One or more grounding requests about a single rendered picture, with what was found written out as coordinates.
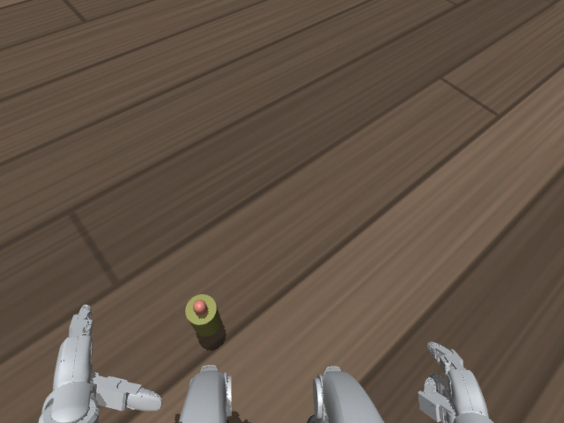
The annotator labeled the left robot arm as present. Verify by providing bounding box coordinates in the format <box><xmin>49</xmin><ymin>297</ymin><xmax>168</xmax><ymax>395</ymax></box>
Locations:
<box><xmin>39</xmin><ymin>382</ymin><xmax>100</xmax><ymax>423</ymax></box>

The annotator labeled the bottle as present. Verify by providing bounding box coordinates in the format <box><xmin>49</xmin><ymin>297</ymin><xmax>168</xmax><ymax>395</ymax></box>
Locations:
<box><xmin>185</xmin><ymin>294</ymin><xmax>221</xmax><ymax>337</ymax></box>

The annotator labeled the left robot hand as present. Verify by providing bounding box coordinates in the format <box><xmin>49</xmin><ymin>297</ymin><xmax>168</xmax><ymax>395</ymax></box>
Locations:
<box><xmin>53</xmin><ymin>304</ymin><xmax>162</xmax><ymax>411</ymax></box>

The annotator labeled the right robot hand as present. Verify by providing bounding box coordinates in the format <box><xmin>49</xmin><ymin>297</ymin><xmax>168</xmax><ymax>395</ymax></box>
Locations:
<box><xmin>418</xmin><ymin>342</ymin><xmax>489</xmax><ymax>423</ymax></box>

